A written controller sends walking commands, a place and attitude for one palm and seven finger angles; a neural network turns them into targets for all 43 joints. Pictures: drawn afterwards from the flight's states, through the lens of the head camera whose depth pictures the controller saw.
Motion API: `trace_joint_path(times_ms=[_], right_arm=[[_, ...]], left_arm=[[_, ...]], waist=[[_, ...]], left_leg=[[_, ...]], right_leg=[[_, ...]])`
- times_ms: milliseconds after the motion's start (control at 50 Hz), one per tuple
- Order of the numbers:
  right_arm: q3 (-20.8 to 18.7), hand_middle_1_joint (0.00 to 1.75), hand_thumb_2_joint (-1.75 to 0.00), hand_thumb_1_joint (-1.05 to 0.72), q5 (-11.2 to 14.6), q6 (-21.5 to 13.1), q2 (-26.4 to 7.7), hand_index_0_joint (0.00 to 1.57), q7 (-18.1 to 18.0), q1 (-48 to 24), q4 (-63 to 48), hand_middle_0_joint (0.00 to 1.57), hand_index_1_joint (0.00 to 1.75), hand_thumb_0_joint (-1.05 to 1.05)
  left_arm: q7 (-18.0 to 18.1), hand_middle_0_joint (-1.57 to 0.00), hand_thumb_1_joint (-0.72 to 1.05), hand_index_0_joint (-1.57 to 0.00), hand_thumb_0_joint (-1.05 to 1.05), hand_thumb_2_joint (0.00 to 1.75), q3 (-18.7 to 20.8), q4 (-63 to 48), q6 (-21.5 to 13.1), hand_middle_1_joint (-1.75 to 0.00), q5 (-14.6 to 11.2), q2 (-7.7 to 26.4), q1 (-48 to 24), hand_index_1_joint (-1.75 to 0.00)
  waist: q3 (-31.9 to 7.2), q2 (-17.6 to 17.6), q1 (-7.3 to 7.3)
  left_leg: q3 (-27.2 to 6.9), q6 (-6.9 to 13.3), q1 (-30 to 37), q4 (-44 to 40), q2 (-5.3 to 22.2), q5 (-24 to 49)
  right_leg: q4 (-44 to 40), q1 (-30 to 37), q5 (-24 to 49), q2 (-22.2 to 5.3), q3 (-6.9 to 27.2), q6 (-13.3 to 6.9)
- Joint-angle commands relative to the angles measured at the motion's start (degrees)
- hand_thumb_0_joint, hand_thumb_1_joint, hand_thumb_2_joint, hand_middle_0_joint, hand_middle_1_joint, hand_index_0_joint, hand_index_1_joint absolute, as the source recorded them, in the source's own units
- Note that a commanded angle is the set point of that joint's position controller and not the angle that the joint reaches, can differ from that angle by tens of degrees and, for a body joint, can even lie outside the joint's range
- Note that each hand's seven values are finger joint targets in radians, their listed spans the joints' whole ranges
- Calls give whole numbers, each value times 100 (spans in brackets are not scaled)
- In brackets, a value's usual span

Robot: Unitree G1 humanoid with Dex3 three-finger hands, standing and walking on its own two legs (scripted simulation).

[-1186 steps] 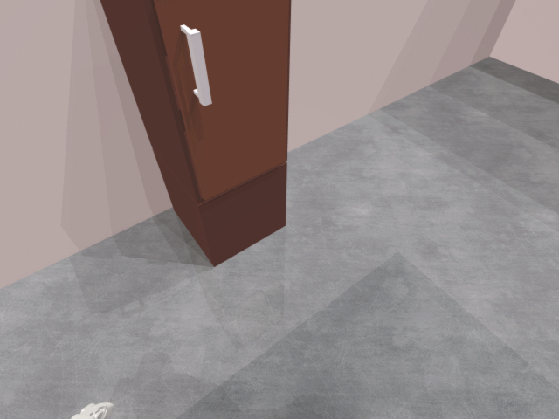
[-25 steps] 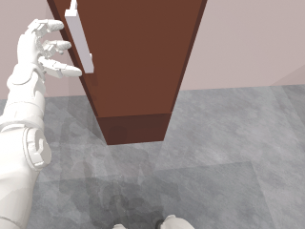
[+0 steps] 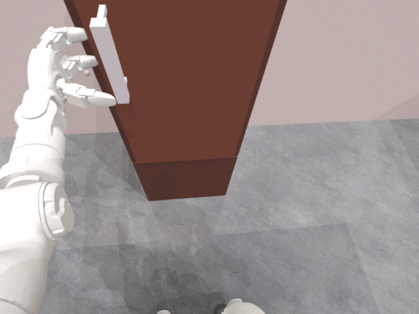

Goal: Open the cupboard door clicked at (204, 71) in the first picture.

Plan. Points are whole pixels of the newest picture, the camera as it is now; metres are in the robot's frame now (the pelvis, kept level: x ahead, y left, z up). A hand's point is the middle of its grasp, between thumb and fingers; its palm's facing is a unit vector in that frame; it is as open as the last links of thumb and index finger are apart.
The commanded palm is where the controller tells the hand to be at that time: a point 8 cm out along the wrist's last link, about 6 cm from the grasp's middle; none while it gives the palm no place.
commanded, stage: slide the fingers in behind the handle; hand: left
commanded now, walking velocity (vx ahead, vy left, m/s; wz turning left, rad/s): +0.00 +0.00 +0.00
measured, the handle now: (114, 59) +0.56 +0.13 +0.13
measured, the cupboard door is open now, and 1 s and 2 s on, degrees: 0 1 1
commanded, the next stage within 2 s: move the hooked fingers beside the handle in 1.20 s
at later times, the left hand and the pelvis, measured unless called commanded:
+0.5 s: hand (92, 77) +0.52 +0.16 +0.13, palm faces +0.06 -1.00 -0.02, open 14.8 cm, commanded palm +0.49 +0.17 +0.13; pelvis +0.00 +0.00 +0.00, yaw +3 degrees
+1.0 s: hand (100, 81) +0.51 +0.15 +0.13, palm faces +0.11 -0.99 -0.05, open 15.5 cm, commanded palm +0.49 +0.13 +0.13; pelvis +0.00 -0.01 -0.01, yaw +7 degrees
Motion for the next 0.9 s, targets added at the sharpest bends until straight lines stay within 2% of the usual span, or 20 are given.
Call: trace_joint_path(times_ms=[0, 40, 80, 140, 220, 260, 300, 360, 380, 420, 460, 480, 540, 580, 600, 660, 680, 800, 840, 880], right_arm=[[-347, 30, -90, -90, 7, -105, -957, 20, -25, 888, -212, 20, 30, 0], [-358, 30, -90, -90, -13, -123, -982, 20, -15, 904, -180, 20, 30, 0], [-359, 30, -90, -90, -16, -150, -943, 20, -1, 854, -176, 20, 30, 0], [-359, 30, -90, -90, -11, -165, -934, 20, 34, 797, -173, 20, 30, 0], [-369, 30, -90, -90, -12, -196, -906, 20, 52, 742, -112, 20, 30, 0], [-369, 30, -90, -90, -17, -222, -887, 20, 63, 763, -79, 20, 30, 0], [-385, 30, -90, -90, -28, -238, -899, 20, 78, 761, -22, 20, 30, 0], [-398, 30, -90, -90, -38, -288, -862, 20, 104, 753, 23, 20, 30, 0], [-400, 30, -90, -90, -40, -295, -881, 20, 114, 728, 65, 20, 30, 0], [-403, 30, -90, -90, -43, -322, -862, 20, 127, 705, 79, 20, 30, 0], [-399, 30, -90, -90, -45, -330, -882, 20, 119, 754, 120, 20, 30, 0], [-390, 30, -90, -90, -41, -349, -854, 20, 138, 687, 106, 20, 30, 0], [-404, 30, -90, -90, -53, -391, -862, 20, 151, 696, 165, 20, 30, 0], [-414, 30, -90, -90, -56, -432, -844, 20, 160, 672, 186, 20, 30, 0], [-419, 30, -90, -90, -59, -445, -840, 20, 175, 665, 214, 20, 30, 0], [-429, 30, -90, -90, -70, -485, -845, 20, 182, 702, 272, 20, 30, 0], [-446, 30, -90, -90, -79, -499, -855, 20, 188, 684, 322, 20, 30, 0], [-458, 30, -90, -90, -93, -611, -786, 20, 253, 583, 357, 20, 30, 0], [-445, 30, -90, -90, -109, -647, -763, 20, 254, 555, 381, 20, 30, 0], [-447, 30, -90, -90, -127, -690, -778, 20, 251, 564, 417, 20, 30, 0]], left_arm=[[-124, -30, -50, -30, 0, 30, -384, -1257, -400, -120, -80, 506, -2964, -120], [-68, -30, -50, -30, 0, 30, -260, -1239, -413, -120, -83, 623, -2996, -120], [-41, -30, -50, -30, 0, 30, -411, -1461, -485, -120, -77, 446, -3139, -120], [-17, -30, -50, -30, 0, 30, -508, -1293, -475, -120, -123, 209, -2918, -120], [43, -30, -50, -30, 0, 30, -763, -1398, -527, -120, -113, -88, -3123, -120], [70, -30, -50, -30, 0, 30, -993, -1397, -526, -120, -142, -425, -3286, -120], [128, -30, -50, -30, 0, 30, -957, -1423, -530, -120, -128, -374, -3407, -120], [148, -30, -50, -30, 0, 30, -1242, -1444, -549, -120, -181, -802, -3386, -120], [173, -30, -50, -30, 0, 30, -1161, -1439, -558, -120, -172, -679, -3417, -120], [175, -30, -50, -30, 0, 30, -1326, -1419, -554, -120, -168, -899, -3442, -120], [204, -30, -50, -30, 0, 30, -1295, -1357, -562, -120, -187, -854, -3497, -120], [191, -30, -50, -30, 0, 30, -1541, -1430, -566, -120, -180, -1116, -3575, -120], [231, -30, -50, -30, 0, 30, -1559, -1346, -566, -120, -192, -1213, -3536, -120], [247, -30, -50, -30, 0, 30, -1800, -1588, -612, -120, -212, -1456, -3763, -120], [263, -30, -50, -30, 0, 30, -1806, -1495, -603, -120, -208, -1516, -3667, -120], [332, -30, -50, -30, 0, 30, -2014, -1459, -586, -120, -213, -1797, -3848, -120], [359, -30, -50, -30, 0, 30, -1975, -1540, -609, -120, -205, -1702, -3952, -120], [435, -30, -50, -30, 0, 30, -2397, -1671, -647, -120, -219, -2305, -3896, -120], [491, -30, -50, -30, 0, 30, -2522, -1558, -607, -120, -196, -2505, -4076, -120], [545, -30, -50, -30, 0, 30, -2465, -1594, -599, -120, -203, -2461, -4151, -120]], waist=[[-2448, 587, -201], [-2517, 418, -180], [-2699, 777, -169], [-2520, 411, -167], [-2585, 596, -201], [-2510, 515, -286], [-2642, 584, -281], [-2678, 550, -322], [-2649, 614, -297], [-2674, 553, -326], [-2610, 434, -346], [-2580, 595, -383], [-2609, 456, -373], [-2638, 701, -432], [-2640, 684, -383], [-2548, 540, -527], [-2605, 645, -512], [-2741, 778, -504], [-2570, 505, -595], [-2680, 615, -567]], left_leg=[[-614, -125, 2077, -148, 95, 3096], [-625, -115, 2032, -149, 81, 3024], [-673, -159, 2304, -97, 94, 3374], [-669, -157, 2177, -96, 100, 3335], [-742, -198, 2394, -34, 109, 3531], [-799, -205, 2494, -1, 123, 3727], [-829, -244, 2530, -1, 119, 3685], [-863, -266, 2673, 39, 131, 3888], [-870, -276, 2641, 34, 127, 3792], [-876, -273, 2633, 37, 117, 3697], [-894, -264, 2555, 26, 108, 3672], [-911, -272, 2606, 15, 106, 3616], [-930, -278, 2584, 26, 97, 3482], [-993, -311, 2799, 30, 122, 3709], [-1011, -329, 2826, 50, 122, 3700], [-1045, -308, 2807, 60, 126, 3578], [-1061, -335, 2847, 52, 125, 3542], [-1155, -387, 3133, 126, 152, 3837], [-1152, -371, 2939, 95, 132, 3456], [-1145, -374, 3005, 108, 100, 3479]], right_leg=[[-128, 641, 2211, 60, 281, 68], [-113, 739, 2229, 64, 291, 66], [-59, 618, 2294, 50, 286, 62], [-54, 639, 2301, 67, 257, 72], [-11, 452, 2250, 59, 248, 69], [10, 317, 2246, 64, 212, 67], [27, 303, 2202, 62, 219, 79], [31, 220, 2214, 67, 189, 76], [24, 187, 2165, 65, 196, 78], [39, 168, 2129, 67, 185, 78], [45, 219, 2136, 65, 173, 64], [39, 91, 2049, 68, 169, 74], [46, 79, 1972, 71, 156, 65], [41, -76, 1938, 63, 154, 78], [58, -121, 1883, 65, 143, 69], [49, -229, 1829, 63, 122, 78], [50, -255, 1772, 63, 124, 81], [134, -473, 1739, 80, 129, 83], [133, -514, 1624, 88, 105, 94], [168, -512, 1647, 87, 109, 76]])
